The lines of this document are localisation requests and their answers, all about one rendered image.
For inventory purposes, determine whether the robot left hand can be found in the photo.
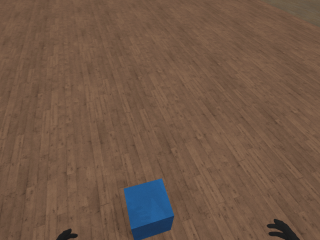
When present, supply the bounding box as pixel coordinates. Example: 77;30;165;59
56;228;78;240

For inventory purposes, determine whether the carton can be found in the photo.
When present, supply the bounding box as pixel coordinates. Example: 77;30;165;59
124;178;174;240

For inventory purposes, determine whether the robot right hand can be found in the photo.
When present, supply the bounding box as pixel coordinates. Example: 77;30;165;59
267;219;300;240

